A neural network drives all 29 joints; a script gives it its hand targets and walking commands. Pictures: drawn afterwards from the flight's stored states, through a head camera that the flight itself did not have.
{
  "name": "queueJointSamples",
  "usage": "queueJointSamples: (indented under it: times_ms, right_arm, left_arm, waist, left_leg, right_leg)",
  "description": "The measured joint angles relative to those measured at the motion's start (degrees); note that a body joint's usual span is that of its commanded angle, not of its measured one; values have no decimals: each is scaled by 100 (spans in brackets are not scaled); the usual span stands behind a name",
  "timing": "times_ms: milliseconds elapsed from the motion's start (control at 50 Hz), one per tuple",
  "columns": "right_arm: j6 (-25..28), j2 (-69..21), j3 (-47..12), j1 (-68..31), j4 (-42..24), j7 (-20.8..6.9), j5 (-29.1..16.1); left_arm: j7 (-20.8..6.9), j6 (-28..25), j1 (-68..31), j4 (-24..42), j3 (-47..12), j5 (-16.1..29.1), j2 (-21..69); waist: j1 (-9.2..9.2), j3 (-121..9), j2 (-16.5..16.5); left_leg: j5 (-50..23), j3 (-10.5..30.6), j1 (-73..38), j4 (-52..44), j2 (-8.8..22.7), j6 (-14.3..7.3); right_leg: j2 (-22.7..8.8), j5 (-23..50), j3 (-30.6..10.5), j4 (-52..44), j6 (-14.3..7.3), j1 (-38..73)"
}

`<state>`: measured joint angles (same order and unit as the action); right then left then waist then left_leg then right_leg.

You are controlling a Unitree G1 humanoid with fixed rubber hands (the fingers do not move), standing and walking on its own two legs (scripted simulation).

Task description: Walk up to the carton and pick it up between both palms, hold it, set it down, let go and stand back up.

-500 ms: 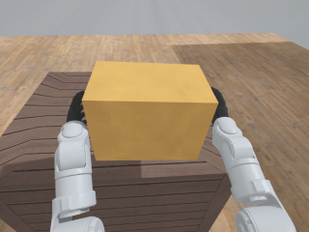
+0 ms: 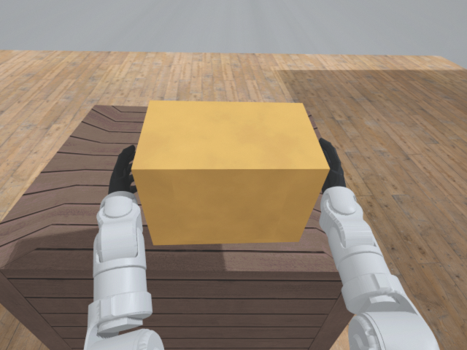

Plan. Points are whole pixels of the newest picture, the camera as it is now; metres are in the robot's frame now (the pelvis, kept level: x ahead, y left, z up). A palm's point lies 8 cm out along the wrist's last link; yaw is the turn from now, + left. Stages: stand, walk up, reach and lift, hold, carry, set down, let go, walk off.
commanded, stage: set down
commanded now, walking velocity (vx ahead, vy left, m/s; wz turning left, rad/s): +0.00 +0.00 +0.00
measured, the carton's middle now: (227, 174) +0.39 +0.02 +0.14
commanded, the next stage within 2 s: none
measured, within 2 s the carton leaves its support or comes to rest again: neither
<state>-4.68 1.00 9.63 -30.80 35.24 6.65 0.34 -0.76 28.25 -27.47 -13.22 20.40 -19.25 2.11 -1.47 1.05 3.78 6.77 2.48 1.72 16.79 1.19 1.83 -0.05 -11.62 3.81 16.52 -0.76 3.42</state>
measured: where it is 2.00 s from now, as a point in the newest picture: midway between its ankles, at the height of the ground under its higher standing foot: outside the picture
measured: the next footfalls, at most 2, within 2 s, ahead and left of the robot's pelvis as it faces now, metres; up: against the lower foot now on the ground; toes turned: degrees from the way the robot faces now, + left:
none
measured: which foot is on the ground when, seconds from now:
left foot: down 0.00-1.00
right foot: down 0.00-1.00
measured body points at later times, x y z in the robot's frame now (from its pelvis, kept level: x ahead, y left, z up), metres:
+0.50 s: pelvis +0.02 -0.01 +0.00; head -0.01 +0.01 +0.45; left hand +0.37 +0.18 +0.11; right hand +0.39 -0.18 +0.12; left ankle +0.04 +0.14 -0.75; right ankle -0.02 -0.11 -0.75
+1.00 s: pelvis +0.02 -0.02 +0.00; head +0.01 +0.00 +0.45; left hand +0.38 +0.18 +0.08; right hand +0.42 -0.18 +0.11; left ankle +0.04 +0.14 -0.75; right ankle -0.02 -0.11 -0.75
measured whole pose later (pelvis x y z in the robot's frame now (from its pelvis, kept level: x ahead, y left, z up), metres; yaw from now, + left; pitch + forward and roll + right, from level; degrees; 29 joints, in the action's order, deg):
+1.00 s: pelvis +0.02 -0.02 +0.00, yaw -1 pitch +2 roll +0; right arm 7.1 4.9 12.7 -37.9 53.5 4.7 1.3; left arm 4.8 12.1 -30.4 -33.0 22.1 -14.1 2.8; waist 3.5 -3.6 3.0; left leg 6.0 2.0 11.5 15.4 3.2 3.8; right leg 1.8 -11.6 3.3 17.2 -2.5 -7.8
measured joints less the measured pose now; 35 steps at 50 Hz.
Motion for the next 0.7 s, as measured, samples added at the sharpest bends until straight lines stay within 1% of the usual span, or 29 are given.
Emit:
queueJointSamples:
  times_ms: [80, 160, 280, 340, 420, 520, 640, 700]
  right_arm:
    - [264, 18, 6, 85, 111, -6, -37]
    - [418, 72, -74, 154, 195, 18, -143]
    - [477, 271, -431, 311, 8, 132, -491]
    - [480, 349, -540, 311, -14, 147, -595]
    - [490, 368, -570, 257, 69, 141, -598]
    - [529, 340, -502, 159, 286, 123, -508]
    - [654, 382, -417, 0, 569, 72, -439]
    - [717, 381, -360, -75, 713, 42, -365]
  left_arm:
    - [61, -185, 72, -91, -97, 87, -24]
    - [101, -291, 135, -156, -141, 156, -26]
    - [190, -378, 323, -9, -283, 311, -27]
    - [221, -379, 385, 74, -299, 321, 6]
    - [241, -394, 402, 52, -269, 328, 23]
    - [244, -497, 328, -203, -181, 322, 29]
    - [310, -734, 231, -537, -106, 364, 70]
    - [369, -885, 210, -735, -80, 451, 67]
  waist:
    - [28, -8, 18]
    - [51, -9, 24]
    - [52, -1, 9]
    - [70, 4, 8]
    - [61, -18, 1]
    - [84, -103, -23]
    - [206, -146, -75]
    - [237, -236, -85]
  left_leg:
    - [31, 39, 71, 30, 7, 24]
    - [59, 30, 123, 32, 26, 46]
    - [104, 28, 197, 50, 68, 80]
    - [120, 12, 209, 43, 86, 93]
    - [119, 28, 242, 23, 96, 111]
    - [110, 36, 320, 0, 103, 127]
    - [93, 11, 417, -16, 126, 145]
    - [63, 19, 535, -36, 132, 155]
  right_leg:
    - [10, -30, 38, 2, -12, -46]
    - [28, -52, 29, 2, -28, -102]
    - [71, -53, 24, -55, -51, -147]
    - [87, -65, 8, -54, -65, -170]
    - [98, -78, 23, -59, -80, -204]
    - [105, -97, 32, -33, -95, -304]
    - [123, -96, 6, 4, -113, -437]
    - [130, -86, 14, 17, -123, -567]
